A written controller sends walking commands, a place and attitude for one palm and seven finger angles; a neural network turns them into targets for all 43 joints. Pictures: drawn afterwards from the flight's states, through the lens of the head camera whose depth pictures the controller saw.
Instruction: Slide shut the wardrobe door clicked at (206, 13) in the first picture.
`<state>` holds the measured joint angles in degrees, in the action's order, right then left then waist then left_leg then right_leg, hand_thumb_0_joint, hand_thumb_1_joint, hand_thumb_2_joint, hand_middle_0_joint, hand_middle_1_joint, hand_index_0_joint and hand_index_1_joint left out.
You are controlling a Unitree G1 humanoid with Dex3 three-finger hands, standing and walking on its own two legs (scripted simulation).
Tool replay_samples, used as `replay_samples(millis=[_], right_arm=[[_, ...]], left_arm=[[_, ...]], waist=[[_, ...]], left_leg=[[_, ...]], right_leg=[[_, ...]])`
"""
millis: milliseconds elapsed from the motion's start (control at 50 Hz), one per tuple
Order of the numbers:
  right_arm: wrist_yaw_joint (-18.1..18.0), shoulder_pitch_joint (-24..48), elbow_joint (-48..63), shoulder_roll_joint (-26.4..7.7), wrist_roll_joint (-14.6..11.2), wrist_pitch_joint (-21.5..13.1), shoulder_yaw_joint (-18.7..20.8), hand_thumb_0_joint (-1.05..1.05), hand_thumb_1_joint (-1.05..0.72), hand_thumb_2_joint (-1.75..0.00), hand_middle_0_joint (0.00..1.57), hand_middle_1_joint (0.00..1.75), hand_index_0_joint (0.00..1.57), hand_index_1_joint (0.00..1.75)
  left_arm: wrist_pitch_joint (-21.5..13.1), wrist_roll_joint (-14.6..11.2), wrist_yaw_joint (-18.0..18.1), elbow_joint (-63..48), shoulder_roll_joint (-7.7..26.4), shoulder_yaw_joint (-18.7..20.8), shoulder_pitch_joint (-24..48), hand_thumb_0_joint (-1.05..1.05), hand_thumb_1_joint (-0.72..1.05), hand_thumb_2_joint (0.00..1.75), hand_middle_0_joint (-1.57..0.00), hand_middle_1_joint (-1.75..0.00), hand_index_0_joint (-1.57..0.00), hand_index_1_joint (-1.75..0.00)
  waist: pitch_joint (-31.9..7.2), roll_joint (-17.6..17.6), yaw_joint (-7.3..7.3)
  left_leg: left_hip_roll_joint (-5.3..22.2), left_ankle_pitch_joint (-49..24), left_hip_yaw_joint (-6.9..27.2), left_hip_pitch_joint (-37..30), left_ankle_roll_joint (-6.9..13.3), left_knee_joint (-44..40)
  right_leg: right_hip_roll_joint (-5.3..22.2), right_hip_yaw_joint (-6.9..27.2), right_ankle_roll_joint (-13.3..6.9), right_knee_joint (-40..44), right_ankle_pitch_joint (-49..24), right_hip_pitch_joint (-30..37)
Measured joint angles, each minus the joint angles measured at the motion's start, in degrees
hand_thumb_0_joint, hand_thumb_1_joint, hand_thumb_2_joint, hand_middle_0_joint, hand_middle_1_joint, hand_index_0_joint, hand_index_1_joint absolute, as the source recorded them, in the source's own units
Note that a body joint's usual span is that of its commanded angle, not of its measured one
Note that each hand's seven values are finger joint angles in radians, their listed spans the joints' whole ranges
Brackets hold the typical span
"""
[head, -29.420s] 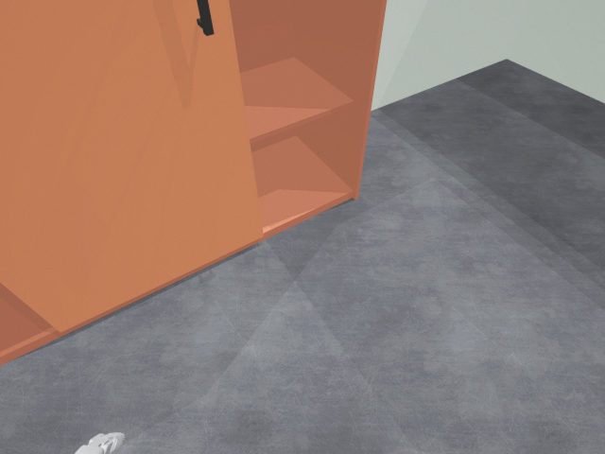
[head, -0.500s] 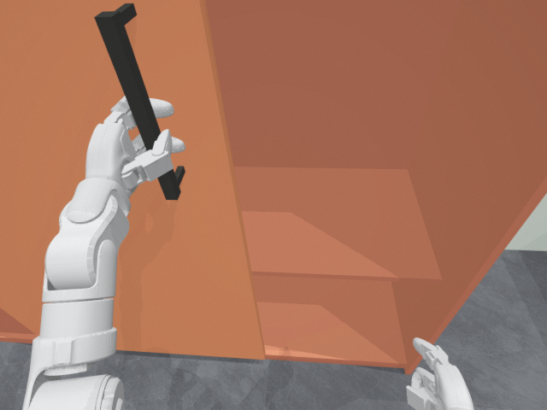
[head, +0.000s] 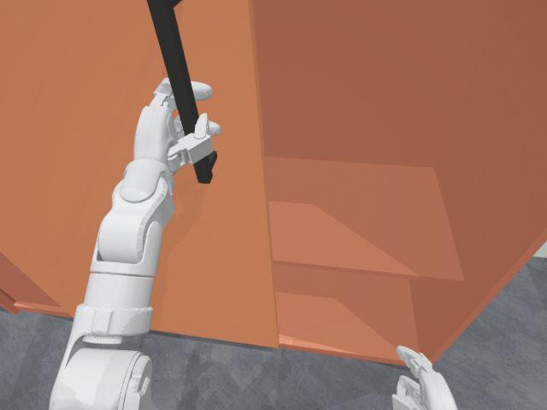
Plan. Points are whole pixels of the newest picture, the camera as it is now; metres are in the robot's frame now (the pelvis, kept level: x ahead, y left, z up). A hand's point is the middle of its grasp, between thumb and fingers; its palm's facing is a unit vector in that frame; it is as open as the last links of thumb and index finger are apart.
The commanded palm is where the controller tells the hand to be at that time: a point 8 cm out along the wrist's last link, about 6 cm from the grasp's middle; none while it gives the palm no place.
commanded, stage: tug the door sideways, standing still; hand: left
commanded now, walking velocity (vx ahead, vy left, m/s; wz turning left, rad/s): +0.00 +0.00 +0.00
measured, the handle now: (192, 99) +0.44 +0.16 +0.25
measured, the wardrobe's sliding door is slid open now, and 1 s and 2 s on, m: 0.48 0.46 0.19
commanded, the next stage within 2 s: step sideways, sliding the door along in 0.16 s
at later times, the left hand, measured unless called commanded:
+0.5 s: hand (207, 141) +0.40 +0.13 +0.22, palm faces +0.20 -0.96 -0.18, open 6.1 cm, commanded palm +0.37 +0.15 +0.22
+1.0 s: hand (232, 138) +0.40 +0.10 +0.22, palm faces +0.39 -0.92 -0.06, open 6.4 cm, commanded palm +0.37 +0.08 +0.22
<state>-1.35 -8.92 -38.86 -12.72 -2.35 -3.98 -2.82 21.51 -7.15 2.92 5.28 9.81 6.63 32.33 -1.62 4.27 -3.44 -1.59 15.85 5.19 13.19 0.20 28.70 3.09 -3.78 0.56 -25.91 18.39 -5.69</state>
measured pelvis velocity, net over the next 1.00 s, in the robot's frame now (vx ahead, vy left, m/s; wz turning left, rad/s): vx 0.00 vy -0.14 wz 0.11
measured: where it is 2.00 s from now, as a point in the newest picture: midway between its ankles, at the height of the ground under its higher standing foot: outside the picture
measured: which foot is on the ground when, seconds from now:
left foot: down 0.00-0.98, up 1.00-1.00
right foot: down 0.00-0.68, up 0.70-0.90, down 0.92-1.00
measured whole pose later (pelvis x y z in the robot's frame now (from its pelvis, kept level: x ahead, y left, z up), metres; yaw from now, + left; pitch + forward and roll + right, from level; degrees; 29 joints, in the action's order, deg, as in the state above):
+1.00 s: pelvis +0.00 -0.14 -0.02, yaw +7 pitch -6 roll -3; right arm -0.3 -6.8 -38.7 -12.7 -4.5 -0.2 0.9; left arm -0.8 -5.9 8.7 19.4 15.8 10.2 44.8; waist 14.4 6.4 -4.2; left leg 9.0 20.6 9.0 17.2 -2.5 48.7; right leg -1.3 -6.4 -1.1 -35.6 13.1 -15.7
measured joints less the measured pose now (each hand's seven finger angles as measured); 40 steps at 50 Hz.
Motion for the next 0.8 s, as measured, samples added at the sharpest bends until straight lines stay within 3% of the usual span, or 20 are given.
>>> replay_samples(millis=[280, 360, 400, 480, 540, 580, 640, 680, 740, 800], right_arm=[[0.79, -0.90, -1.00, -0.13, 0.21, -1.90, 0.52, 0.01, -0.91, -0.90, 0.20, 0.30, 0.20, 0.30], [-0.21, 0.83, 0.82, -0.02, 1.14, -0.80, -0.43, 0.01, -0.91, -0.90, 0.20, 0.30, 0.20, 0.30], [-0.35, 1.47, 1.88, 0.30, 1.25, 0.12, -0.13, 0.01, -0.91, -0.90, 0.20, 0.30, 0.20, 0.30], [-0.09, 1.12, 3.37, 0.44, 1.17, 1.89, 0.69, 0.01, -0.90, -0.90, 0.20, 0.30, 0.20, 0.30], [-0.21, -0.65, 2.91, -0.99, 0.50, 3.27, 1.41, 0.01, -0.90, -0.90, 0.20, 0.30, 0.20, 0.30], [-0.63, -2.04, 1.31, -1.73, 0.02, 4.29, 1.91, 0.01, -0.91, -0.90, 0.20, 0.30, 0.20, 0.30], [-1.38, -3.52, -1.77, -1.36, -0.65, 5.51, 2.31, 0.01, -0.91, -0.90, 0.20, 0.30, 0.20, 0.30], [-1.74, -4.58, -1.96, -1.50, -0.65, 5.48, 2.21, 0.01, -0.91, -0.90, 0.20, 0.30, 0.20, 0.30], [-0.75, -3.78, -1.10, -0.67, -0.84, 4.98, 3.55, 0.01, -0.91, -0.90, 0.20, 0.30, 0.20, 0.30], [0.33, -2.72, 0.17, -0.44, -0.89, 4.73, 3.93, 0.01, -0.91, -0.90, 0.20, 0.30, 0.20, 0.30]], left_arm=[[-3.22, -0.32, 0.74, 5.04, 0.52, -0.95, 2.12, -0.01, 0.81, 0.84, -0.36, -1.40, -0.20, -1.39], [-12.98, 1.10, 0.07, 7.78, 5.84, -0.55, 1.62, -0.02, 0.74, 0.83, -0.39, -1.40, -0.24, -1.38], [-16.72, 1.88, 0.63, 8.37, 7.70, 0.49, 2.01, -0.03, 0.73, 0.83, -0.40, -1.40, -0.25, -1.38], [-19.92, 2.52, 2.25, 9.79, 9.73, 3.18, 4.28, -0.04, 0.72, 0.84, -0.43, -1.40, -0.24, -1.36], [-20.58, 2.51, 3.47, 12.04, 8.98, 4.83, 5.77, -0.03, 0.74, 0.85, -0.44, -1.40, -0.21, -1.36], [-20.72, 2.34, 3.71, 13.69, 7.97, 5.24, 6.74, -0.03, 0.75, 0.85, -0.44, -1.40, -0.20, -1.35], [-21.46, 2.06, 3.87, 15.53, 7.38, 4.33, 8.51, -0.02, 0.76, 0.86, -0.45, -1.40, -0.21, -1.35], [-21.62, 1.55, 4.77, 14.95, 7.02, 4.04, 8.86, -0.01, 0.77, 0.86, -0.45, -1.40, -0.22, -1.35], [-22.02, 0.48, 5.87, 13.74, 7.74, 4.66, 9.86, 0.00, 0.77, 0.87, -0.45, -1.40, -0.22, -1.33], [-22.09, 0.70, 5.78, 12.81, 8.10, 5.28, 10.39, -0.01, 0.77, 0.87, -0.45, -1.40, -0.21, -1.33]], waist=[[0.28, -0.18, 0.53], [1.79, -0.65, 0.64], [3.46, -0.82, 0.83], [7.06, -1.28, 1.16], [8.57, 1.61, 1.93], [8.49, 3.20, 2.23], [8.54, 0.63, 2.21], [8.18, -1.36, 1.23], [10.95, -3.67, 1.09], [13.53, -2.65, 1.43]], left_leg=[[-0.30, -1.28, 0.19, -0.01, 0.10, -0.92], [0.55, -0.80, -2.00, 2.39, 0.02, 0.88], [1.49, -0.66, -2.71, 3.60, -0.34, 2.01], [2.76, -0.13, -3.02, 4.91, -1.55, 4.49], [4.40, 1.11, -0.51, 5.80, -2.52, 7.53], [5.65, 0.65, 0.31, 7.41, -1.13, 10.65], [4.74, 3.54, -2.01, 9.25, 1.08, 17.16], [4.27, -1.53, -3.48, 5.90, 2.40, 10.61], [3.78, 2.49, -3.75, 2.69, -1.84, 7.74], [4.58, 1.94, -1.64, 1.79, -2.93, 6.87]], right_leg=[[0.05, 0.69, -0.01, 1.17, -0.86, 0.23], [-0.42, 3.02, 1.65, -0.45, 0.48, -2.94], [-1.20, 3.43, 1.39, -3.23, 0.48, -5.38], [-3.49, 3.32, -0.65, -8.31, 4.36, -9.00], [-5.61, 1.31, -2.28, -6.68, -0.35, -7.44], [-6.97, -0.57, -3.20, -4.91, 0.07, -6.04], [-6.17, -2.05, -4.22, -5.47, 1.42, -5.18], [-5.49, -1.74, -4.22, -10.35, 2.97, -7.34], [-5.36, 2.08, -3.13, -28.20, 7.93, -14.56], [-4.62, 4.34, -2.57, -29.19, 9.87, -18.68]])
